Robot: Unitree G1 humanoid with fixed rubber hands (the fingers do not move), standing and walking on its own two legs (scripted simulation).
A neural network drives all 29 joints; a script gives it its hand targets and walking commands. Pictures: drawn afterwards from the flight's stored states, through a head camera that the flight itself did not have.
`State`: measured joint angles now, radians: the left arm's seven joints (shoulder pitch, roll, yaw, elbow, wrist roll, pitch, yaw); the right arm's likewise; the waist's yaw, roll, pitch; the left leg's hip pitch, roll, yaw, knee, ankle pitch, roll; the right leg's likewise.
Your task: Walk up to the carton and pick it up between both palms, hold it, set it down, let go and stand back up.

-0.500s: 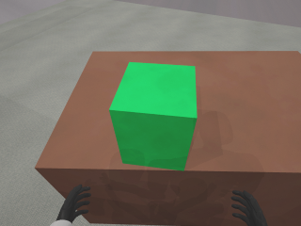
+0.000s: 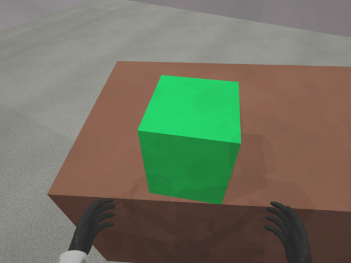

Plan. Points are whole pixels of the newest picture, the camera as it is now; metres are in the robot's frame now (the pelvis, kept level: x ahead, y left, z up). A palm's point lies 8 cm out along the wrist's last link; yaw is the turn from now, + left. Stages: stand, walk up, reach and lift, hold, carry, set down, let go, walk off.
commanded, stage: reach and lift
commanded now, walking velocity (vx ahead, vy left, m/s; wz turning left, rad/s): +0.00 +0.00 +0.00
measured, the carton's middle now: (191, 140) +0.42 +0.01 +0.05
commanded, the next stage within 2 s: none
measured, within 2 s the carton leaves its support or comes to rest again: neither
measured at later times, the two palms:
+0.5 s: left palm (91, 198) +0.23 +0.22 +0.07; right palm (292, 210) +0.23 -0.18 +0.07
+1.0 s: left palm (93, 153) +0.31 +0.22 +0.13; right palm (295, 168) +0.30 -0.19 +0.12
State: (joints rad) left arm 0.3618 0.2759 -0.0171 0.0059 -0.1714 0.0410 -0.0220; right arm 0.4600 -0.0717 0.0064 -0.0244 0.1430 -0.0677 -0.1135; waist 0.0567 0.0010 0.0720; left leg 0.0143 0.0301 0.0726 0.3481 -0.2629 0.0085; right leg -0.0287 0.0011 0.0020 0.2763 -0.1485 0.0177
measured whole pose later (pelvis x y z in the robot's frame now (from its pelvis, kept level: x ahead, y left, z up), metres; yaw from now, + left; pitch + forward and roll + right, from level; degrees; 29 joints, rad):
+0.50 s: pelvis -0.01 -0.01 +0.00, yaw +1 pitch -6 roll -1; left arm 0.10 0.28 0.03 -0.10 -0.21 0.32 -0.03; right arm 0.20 -0.11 0.01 -0.15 0.21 0.21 -0.19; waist 0.03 0.01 0.07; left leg 0.00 0.02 0.05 0.34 -0.25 0.00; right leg -0.04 0.00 0.00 0.29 -0.15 0.01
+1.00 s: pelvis -0.01 -0.01 +0.00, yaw +1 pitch -4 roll -1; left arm -0.28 0.32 0.17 -0.02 -0.20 0.59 -0.07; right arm -0.19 -0.18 -0.01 -0.07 0.30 0.41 -0.24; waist -0.01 -0.01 0.07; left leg -0.05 0.03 0.05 0.34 -0.22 0.00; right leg -0.10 0.01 0.01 0.29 -0.13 0.00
